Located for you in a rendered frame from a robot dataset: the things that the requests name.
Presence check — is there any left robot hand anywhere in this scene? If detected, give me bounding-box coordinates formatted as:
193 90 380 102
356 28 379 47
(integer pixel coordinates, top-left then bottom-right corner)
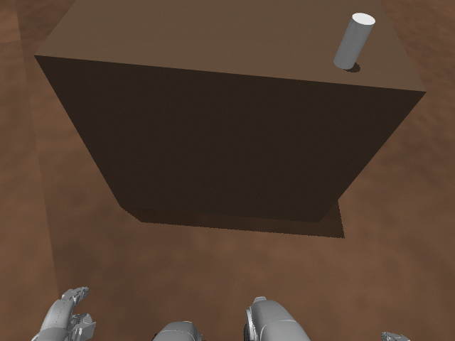
40 287 96 341

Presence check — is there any left robot arm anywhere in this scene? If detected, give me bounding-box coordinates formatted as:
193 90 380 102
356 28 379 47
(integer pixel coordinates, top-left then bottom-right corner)
31 327 69 341

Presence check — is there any can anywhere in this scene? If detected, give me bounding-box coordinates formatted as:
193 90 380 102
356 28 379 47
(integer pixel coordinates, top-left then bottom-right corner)
333 13 375 70

